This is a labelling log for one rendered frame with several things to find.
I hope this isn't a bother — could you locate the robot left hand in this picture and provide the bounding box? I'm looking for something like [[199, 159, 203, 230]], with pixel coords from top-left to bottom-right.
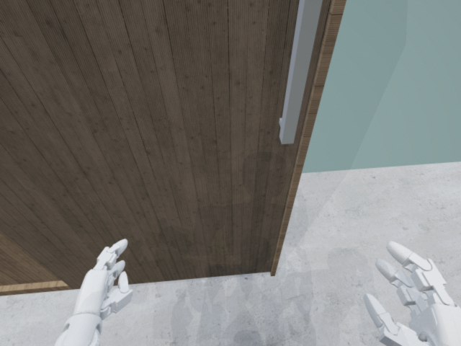
[[73, 239, 133, 320]]

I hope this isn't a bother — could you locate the robot right hand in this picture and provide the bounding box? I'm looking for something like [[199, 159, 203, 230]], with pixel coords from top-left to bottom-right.
[[364, 241, 461, 346]]

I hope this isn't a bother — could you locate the handle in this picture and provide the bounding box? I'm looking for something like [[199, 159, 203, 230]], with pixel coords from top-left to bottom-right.
[[279, 0, 323, 144]]

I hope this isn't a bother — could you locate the left robot forearm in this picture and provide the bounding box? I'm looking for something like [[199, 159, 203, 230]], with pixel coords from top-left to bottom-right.
[[55, 314, 102, 346]]

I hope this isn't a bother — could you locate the wardrobe door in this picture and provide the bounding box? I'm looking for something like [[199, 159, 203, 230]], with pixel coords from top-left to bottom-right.
[[0, 0, 333, 290], [0, 230, 61, 286]]

